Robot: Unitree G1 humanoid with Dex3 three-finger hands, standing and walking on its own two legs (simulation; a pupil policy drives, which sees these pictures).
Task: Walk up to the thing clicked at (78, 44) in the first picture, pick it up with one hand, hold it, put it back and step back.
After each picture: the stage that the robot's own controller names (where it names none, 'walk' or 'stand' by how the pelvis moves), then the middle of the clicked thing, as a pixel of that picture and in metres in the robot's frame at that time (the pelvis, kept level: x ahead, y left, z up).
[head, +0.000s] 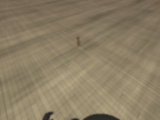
stand; (78, 41) +1.77 +0.37 -0.66
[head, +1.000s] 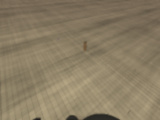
walk; (84, 46) +1.66 +0.14 -0.63
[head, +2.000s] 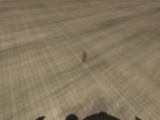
walk; (83, 57) +1.15 +0.13 -0.65
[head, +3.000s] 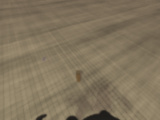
walk; (78, 76) +0.73 +0.18 -0.64
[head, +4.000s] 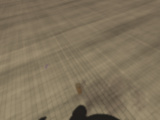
walk; (78, 88) +0.50 +0.23 -0.64
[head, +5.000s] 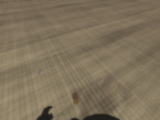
stand; (75, 98) +0.40 +0.19 -0.65
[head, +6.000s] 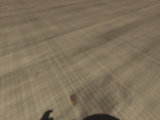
stand; (73, 100) +0.38 +0.22 -0.65
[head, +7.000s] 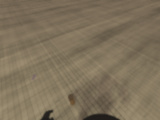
stand; (71, 100) +0.39 +0.25 -0.66
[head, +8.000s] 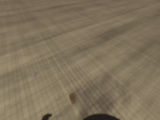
stand; (72, 98) +0.40 +0.23 -0.66
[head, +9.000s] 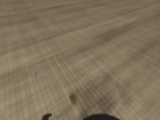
stand; (72, 99) +0.39 +0.23 -0.66
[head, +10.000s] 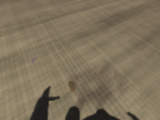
go down; (71, 86) +0.43 +0.21 -0.61
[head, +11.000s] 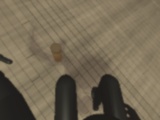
go down; (57, 54) +0.49 +0.24 -0.23
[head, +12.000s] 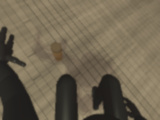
close in; (57, 53) +0.49 +0.24 -0.23
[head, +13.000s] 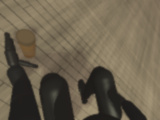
close; (28, 46) +0.48 +0.28 -0.16
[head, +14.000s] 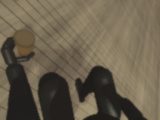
lift; (25, 46) +0.46 +0.28 -0.17
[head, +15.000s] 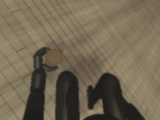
lift; (52, 60) +0.37 +0.25 -0.09
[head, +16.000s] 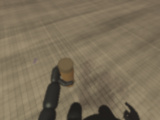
lift; (67, 75) +0.31 +0.16 +0.07
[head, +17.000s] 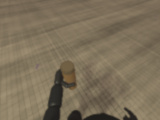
hold; (70, 77) +0.31 +0.15 +0.05
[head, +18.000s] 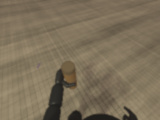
hold; (70, 77) +0.31 +0.15 +0.05
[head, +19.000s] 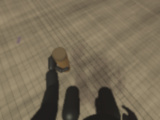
crouch; (63, 62) +0.41 +0.18 -0.02
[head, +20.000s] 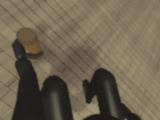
lower; (33, 47) +0.48 +0.26 -0.13
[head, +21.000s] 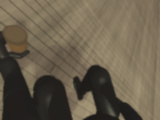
lower; (18, 45) +0.47 +0.28 -0.17
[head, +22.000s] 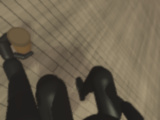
lower; (22, 46) +0.46 +0.28 -0.16
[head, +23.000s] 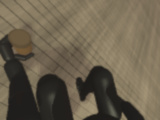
lower; (23, 47) +0.46 +0.28 -0.16
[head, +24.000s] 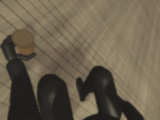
rest; (26, 48) +0.45 +0.27 -0.16
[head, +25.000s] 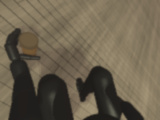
open; (29, 49) +0.46 +0.26 -0.18
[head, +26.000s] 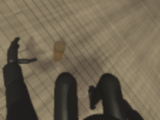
stand; (58, 53) +0.47 +0.23 -0.20
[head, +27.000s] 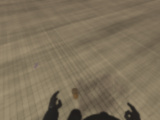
stand; (75, 94) +0.41 +0.17 -0.57
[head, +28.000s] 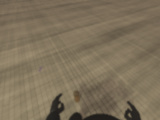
stand; (76, 96) +0.42 +0.17 -0.60
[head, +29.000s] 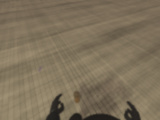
stand; (76, 97) +0.41 +0.17 -0.60
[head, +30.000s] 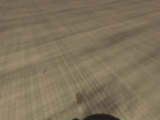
stand; (79, 98) +0.43 +0.17 -0.65
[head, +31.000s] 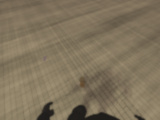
walk; (82, 82) +0.53 +0.13 -0.64
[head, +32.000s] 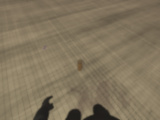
walk; (79, 65) +0.83 +0.14 -0.63
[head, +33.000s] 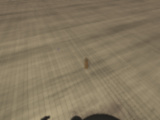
stand; (86, 63) +1.07 +0.15 -0.64
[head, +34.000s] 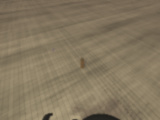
stand; (82, 63) +1.06 +0.18 -0.66
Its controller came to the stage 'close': yes
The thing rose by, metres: 0.69
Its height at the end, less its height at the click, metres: +0.00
